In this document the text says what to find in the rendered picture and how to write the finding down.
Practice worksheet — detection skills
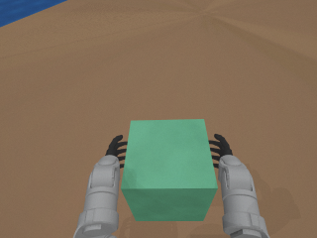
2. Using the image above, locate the carton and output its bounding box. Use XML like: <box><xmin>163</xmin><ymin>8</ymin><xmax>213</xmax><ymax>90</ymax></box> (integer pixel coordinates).
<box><xmin>121</xmin><ymin>119</ymin><xmax>218</xmax><ymax>221</ymax></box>

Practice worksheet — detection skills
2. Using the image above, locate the robot right hand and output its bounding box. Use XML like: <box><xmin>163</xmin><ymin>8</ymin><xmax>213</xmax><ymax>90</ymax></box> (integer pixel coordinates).
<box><xmin>208</xmin><ymin>134</ymin><xmax>233</xmax><ymax>169</ymax></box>

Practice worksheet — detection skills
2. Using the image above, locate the left robot forearm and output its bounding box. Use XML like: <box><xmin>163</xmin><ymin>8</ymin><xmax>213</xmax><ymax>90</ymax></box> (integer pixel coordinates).
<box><xmin>73</xmin><ymin>155</ymin><xmax>121</xmax><ymax>238</ymax></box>

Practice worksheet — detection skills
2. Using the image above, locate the robot left hand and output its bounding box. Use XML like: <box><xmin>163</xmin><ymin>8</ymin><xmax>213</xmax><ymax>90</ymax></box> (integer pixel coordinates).
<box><xmin>105</xmin><ymin>135</ymin><xmax>128</xmax><ymax>169</ymax></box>

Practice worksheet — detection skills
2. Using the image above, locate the right robot forearm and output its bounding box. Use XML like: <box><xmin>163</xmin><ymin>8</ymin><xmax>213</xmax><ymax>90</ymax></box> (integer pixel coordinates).
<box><xmin>218</xmin><ymin>155</ymin><xmax>270</xmax><ymax>238</ymax></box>

